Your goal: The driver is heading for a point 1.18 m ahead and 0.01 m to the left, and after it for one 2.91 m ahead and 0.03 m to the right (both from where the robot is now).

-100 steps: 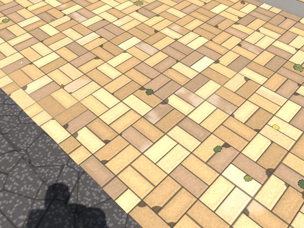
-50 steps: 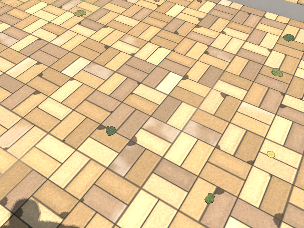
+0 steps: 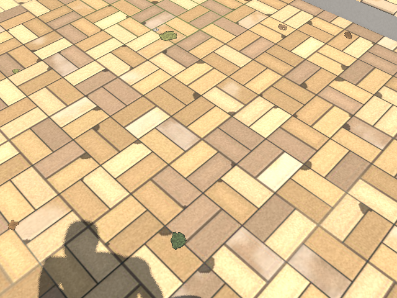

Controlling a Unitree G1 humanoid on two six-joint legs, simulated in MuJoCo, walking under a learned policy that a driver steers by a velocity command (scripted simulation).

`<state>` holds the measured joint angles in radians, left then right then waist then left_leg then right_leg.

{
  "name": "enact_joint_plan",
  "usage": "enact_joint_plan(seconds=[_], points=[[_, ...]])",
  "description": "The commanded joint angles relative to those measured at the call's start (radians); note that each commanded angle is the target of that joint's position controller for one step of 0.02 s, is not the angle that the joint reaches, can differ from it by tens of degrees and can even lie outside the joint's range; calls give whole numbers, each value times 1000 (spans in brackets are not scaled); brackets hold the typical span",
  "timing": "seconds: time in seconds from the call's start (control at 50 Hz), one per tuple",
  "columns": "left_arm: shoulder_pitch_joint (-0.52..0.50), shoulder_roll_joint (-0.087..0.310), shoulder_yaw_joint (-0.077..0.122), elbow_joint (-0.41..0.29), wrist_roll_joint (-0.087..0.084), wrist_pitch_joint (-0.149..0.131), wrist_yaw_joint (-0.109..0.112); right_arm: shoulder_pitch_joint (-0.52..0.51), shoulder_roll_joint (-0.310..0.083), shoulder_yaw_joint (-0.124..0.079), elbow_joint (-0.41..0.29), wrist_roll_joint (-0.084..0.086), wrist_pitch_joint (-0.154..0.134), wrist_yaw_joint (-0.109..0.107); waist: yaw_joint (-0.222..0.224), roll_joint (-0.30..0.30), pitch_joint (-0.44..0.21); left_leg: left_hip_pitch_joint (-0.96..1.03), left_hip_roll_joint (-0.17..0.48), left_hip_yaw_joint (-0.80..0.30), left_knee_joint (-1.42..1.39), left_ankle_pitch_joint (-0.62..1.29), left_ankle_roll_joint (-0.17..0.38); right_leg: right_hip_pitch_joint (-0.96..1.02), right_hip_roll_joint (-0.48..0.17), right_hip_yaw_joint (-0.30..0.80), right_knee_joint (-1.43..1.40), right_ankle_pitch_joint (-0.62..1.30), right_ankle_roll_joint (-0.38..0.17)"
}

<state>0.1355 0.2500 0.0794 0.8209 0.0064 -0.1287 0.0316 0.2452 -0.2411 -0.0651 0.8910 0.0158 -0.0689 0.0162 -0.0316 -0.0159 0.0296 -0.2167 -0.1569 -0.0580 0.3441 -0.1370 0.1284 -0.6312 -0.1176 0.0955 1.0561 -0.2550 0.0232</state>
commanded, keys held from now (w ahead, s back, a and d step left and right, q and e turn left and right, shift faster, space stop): w+q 0.10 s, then q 0.06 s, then no key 0.84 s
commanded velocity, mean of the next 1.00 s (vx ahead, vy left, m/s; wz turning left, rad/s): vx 0.16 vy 0.00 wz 0.22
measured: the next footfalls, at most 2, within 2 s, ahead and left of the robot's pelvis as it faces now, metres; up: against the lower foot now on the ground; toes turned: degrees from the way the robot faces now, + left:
right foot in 0.24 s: +0.34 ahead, -0.14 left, +0.00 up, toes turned +12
left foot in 0.58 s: +0.27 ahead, +0.10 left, +0.00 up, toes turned +10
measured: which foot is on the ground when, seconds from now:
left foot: down 0.00-0.24, up 0.26-0.56, down 0.58-1.00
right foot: up 0.00-0.22, down 0.24-1.00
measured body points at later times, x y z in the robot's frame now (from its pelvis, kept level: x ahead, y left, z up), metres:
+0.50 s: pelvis +0.21 -0.05 +0.00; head +0.25 -0.05 +0.44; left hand +0.29 +0.22 -0.12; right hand +0.39 -0.30 -0.13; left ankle +0.20 +0.10 -0.71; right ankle +0.30 -0.14 -0.74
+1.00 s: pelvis +0.26 -0.02 -0.01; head +0.27 -0.01 +0.44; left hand +0.29 +0.25 -0.14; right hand +0.42 -0.24 -0.14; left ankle +0.23 +0.10 -0.74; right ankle +0.30 -0.14 -0.74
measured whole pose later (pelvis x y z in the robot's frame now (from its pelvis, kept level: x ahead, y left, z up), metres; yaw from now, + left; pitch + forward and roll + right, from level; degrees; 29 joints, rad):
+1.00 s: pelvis +0.26 -0.02 -0.01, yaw +12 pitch -1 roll -1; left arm 0.20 0.24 0.03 0.91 0.01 -0.01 0.03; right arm 0.19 -0.22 -0.03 0.90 0.00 -0.01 -0.02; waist 0.01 0.00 0.03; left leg -0.23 0.00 -0.05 0.57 -0.32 0.00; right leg -0.25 -0.01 0.00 0.54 -0.27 0.02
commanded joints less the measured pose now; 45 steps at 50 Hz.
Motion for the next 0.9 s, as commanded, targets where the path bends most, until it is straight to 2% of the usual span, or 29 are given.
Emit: enact_joint_plan(seconds=[0.02,0.06,0.08,0.1,0.14,0.2,0.22,0.24,0.26,0.28,0.3,0.32,0.34,0.36,0.38,0.4,0.42,0.44,0.48,0.52,0.56,0.58,0.6,0.62,0.64,0.66,0.7,0.78,0.9], points=[[-17,62,14,-75,14,11,10,-47,-158,-31,-89,2,-18,-24,25,59,4,-150,225,-215,-160,116,151,68,27,-44,-222,183,33],[-106,37,0,-105,9,8,1,0,-166,-35,-83,9,-9,-29,-12,71,-1,-154,196,-198,-131,88,116,124,70,-51,-397,312,32],[-139,38,-3,-117,3,7,-5,23,-169,-35,-79,11,-5,-29,-29,76,-10,-144,199,-210,-120,70,107,149,90,-54,-445,353,34],[-165,45,-4,-130,-5,7,-11,44,-168,-35,-74,14,-2,-29,-40,80,-17,-123,210,-234,-107,48,103,162,100,-48,-474,367,35],[-203,73,-2,-159,-3,3,-21,78,-162,-33,-65,18,11,-34,-47,85,-20,-44,219,-279,-16,145,86,155,126,-35,-537,332,28],[-149,112,6,-159,2,-15,-35,80,-154,-32,-77,9,34,-48,-8,121,-79,88,233,-343,160,277,43,221,151,-32,-616,268,-13],[-71,125,11,-141,12,-21,-35,56,-138,-26,-92,8,34,-51,38,120,-119,86,196,-320,255,340,9,333,138,-44,-679,355,-44],[53,177,20,-129,35,-26,-29,40,-99,-10,-119,-7,26,-49,91,73,-240,-16,150,-266,467,255,-37,580,1,47,-615,612,-115],[140,224,23,-127,51,-12,-25,216,-47,5,-104,-16,15,-47,50,-172,-392,-274,5,-161,782,-401,-109,924,-266,330,-526,1023,-290],[189,213,29,-102,10,8,-34,302,-121,5,-105,8,11,-36,45,-291,-509,-411,35,-157,972,-584,-133,1003,-385,585,-562,796,-389],[125,145,13,-137,2,22,-32,230,-189,-15,-93,19,25,-39,71,-146,-405,-463,85,-173,1048,-505,-160,903,-315,508,-602,599,-347],[56,105,-5,-148,6,36,-27,116,-195,-20,-115,16,42,-45,76,-61,-276,-486,110,-122,1033,-438,-177,769,-246,369,-624,542,-295],[15,86,-19,-147,14,45,-30,63,-179,-22,-126,5,58,-51,61,-17,-195,-464,135,-104,983,-401,-186,633,-194,289,-655,550,-275],[-15,74,-27,-139,19,49,-34,58,-156,-21,-131,-3,70,-53,27,-27,-151,-402,166,-97,902,-371,-185,525,-150,227,-683,550,-257],[-33,73,-29,-127,25,51,-40,84,-115,-13,-127,-3,79,-52,-2,-61,-127,-316,175,-66,804,-349,-185,430,-106,159,-710,563,-239],[-46,75,-27,-119,27,51,-43,103,-79,-3,-122,-5,82,-52,-16,-92,-127,-248,174,-31,702,-330,-190,381,-74,104,-725,607,-237],[-55,84,-24,-112,26,53,-44,107,-60,4,-120,-9,81,-52,-19,-111,-141,-190,172,-6,613,-316,-197,360,-64,69,-729,663,-246],[-55,98,-19,-106,22,56,-42,95,-53,8,-120,-14,78,-52,-15,-118,-162,-140,175,4,534,-280,-199,357,-65,54,-729,687,-252],[-35,119,-13,-90,12,65,-36,64,-68,8,-121,-15,80,-52,0,-123,-198,-79,178,10,424,-187,-197,379,-81,58,-733,622,-261],[-31,124,-14,-81,4,77,-33,38,-90,3,-121,-14,89,-49,3,-117,-187,-20,176,19,321,-119,-182,359,-84,69,-744,392,-250],[-29,109,-24,-73,-5,87,-32,18,-93,0,-120,-24,94,-46,-9,-105,-132,71,163,38,169,-29,-144,283,-48,65,-745,86,-200],[8,84,-34,-57,-2,86,-34,-4,-107,0,-133,-37,95,-47,-6,-83,-101,108,193,-2,108,7,-119,239,-24,65,-743,-39,-149],[35,62,-44,-51,12,81,-37,-6,-149,-5,-148,-45,93,-52,8,-15,-94,151,286,-99,78,63,-81,191,17,32,-689,-140,-93],[101,52,-42,-48,15,79,-38,-48,-202,-17,-142,-34,95,-55,83,133,-72,51,319,-127,74,-51,-35,226,103,-62,-661,-149,-50],[68,57,-43,-43,21,83,-31,-65,-131,-4,-138,-29,89,-48,58,155,-58,-71,289,-118,32,-242,-34,337,112,-94,-630,-68,-21],[45,72,-38,-43,17,87,-25,-79,-95,6,-134,-35,81,-44,52,144,-20,-116,259,-102,20,-300,-56,358,111,-92,-622,-25,-16],[62,86,-33,-28,16,97,-14,-86,-101,7,-127,-34,62,-40,52,128,1,-120,234,-77,43,-211,-86,366,104,-82,-612,18,-24],[77,81,-32,-7,10,94,-13,-56,-104,7,-99,-21,45,-42,43,69,-41,-53,224,-59,108,-19,-88,388,93,-75,-599,114,-33],[79,81,-27,26,3,106,-7,-59,-96,9,-62,-18,45,-41,41,30,-60,-33,210,-44,132,80,-85,432,88,-74,-575,193,-29]])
